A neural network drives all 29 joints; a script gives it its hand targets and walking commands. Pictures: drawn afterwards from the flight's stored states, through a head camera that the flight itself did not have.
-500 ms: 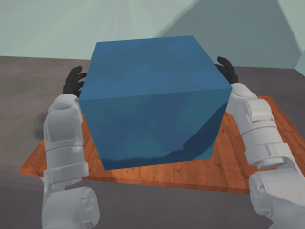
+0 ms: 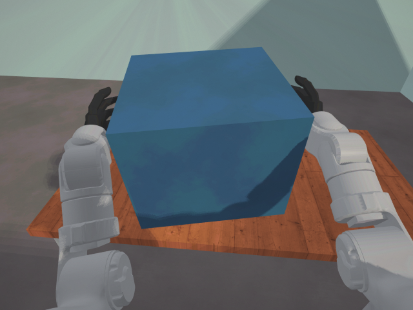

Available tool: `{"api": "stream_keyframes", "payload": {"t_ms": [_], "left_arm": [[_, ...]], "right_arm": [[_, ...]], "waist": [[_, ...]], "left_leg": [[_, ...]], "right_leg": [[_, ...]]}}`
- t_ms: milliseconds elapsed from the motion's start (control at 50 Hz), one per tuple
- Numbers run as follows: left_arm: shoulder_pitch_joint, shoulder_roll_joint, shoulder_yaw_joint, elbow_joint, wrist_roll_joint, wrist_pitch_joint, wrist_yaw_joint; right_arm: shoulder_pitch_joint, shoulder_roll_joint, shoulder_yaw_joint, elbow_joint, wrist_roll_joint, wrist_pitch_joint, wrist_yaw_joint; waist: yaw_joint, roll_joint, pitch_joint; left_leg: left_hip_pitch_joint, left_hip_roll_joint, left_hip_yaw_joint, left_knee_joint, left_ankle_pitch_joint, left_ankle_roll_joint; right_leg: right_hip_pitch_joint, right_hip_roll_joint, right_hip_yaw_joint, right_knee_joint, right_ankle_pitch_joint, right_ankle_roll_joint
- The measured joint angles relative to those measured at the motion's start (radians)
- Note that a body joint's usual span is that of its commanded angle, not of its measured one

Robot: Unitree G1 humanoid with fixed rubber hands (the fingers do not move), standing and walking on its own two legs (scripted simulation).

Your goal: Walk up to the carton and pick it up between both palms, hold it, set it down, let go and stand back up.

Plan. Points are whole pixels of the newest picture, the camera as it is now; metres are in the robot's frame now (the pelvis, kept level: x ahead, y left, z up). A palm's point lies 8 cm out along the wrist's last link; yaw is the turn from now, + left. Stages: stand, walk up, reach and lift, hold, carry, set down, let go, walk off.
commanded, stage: hold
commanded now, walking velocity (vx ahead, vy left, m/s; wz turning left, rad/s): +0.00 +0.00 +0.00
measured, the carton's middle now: (205, 132) +0.42 +0.00 +0.19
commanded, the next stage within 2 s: none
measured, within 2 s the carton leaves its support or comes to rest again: neither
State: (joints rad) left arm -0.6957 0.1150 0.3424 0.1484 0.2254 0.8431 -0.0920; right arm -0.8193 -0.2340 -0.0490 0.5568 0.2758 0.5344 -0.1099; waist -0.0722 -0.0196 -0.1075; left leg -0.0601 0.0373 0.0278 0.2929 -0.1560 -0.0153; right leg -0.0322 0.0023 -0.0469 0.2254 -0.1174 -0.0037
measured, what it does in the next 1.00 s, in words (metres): stands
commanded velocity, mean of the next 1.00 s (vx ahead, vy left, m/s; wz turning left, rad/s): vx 0.00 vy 0.00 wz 0.00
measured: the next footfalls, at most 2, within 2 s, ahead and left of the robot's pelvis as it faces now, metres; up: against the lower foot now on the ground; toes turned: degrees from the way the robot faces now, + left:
none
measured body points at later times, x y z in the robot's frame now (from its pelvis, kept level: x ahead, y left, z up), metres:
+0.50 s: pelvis +0.00 +0.00 +0.00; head -0.07 +0.02 +0.44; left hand +0.37 +0.20 +0.24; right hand +0.38 -0.19 +0.25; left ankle +0.01 +0.13 -0.75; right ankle +0.01 -0.12 -0.75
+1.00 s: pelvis +0.00 +0.00 +0.00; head -0.07 +0.02 +0.44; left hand +0.37 +0.20 +0.25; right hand +0.38 -0.19 +0.25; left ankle +0.01 +0.13 -0.75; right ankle +0.01 -0.12 -0.75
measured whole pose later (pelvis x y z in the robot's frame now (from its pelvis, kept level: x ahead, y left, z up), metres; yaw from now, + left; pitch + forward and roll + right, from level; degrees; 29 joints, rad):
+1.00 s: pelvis +0.00 +0.00 +0.00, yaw +0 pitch -4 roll -1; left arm -0.71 0.12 0.35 0.18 0.23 0.83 -0.09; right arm -0.83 -0.23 -0.06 0.58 0.26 0.52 -0.11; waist -0.07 -0.02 -0.11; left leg -0.06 0.04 0.03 0.29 -0.15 -0.02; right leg -0.04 0.00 -0.05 0.23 -0.12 0.00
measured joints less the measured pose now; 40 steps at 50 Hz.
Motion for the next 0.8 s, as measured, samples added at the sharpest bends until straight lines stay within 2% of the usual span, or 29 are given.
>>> {"api": "stream_keyframes", "payload": {"t_ms": [800], "left_arm": [[-0.004,-0.001,0.001,0.012,0.001,-0.007,0.001]], "right_arm": [[0.003,0.002,0.000,0.009,-0.002,-0.009,0.000]], "waist": [[0.002,-0.002,0.002]], "left_leg": [[0.002,-0.002,0.001,-0.002,0.002,0.001]], "right_leg": [[-0.001,-0.002,0.002,0.004,-0.001,0.001]]}}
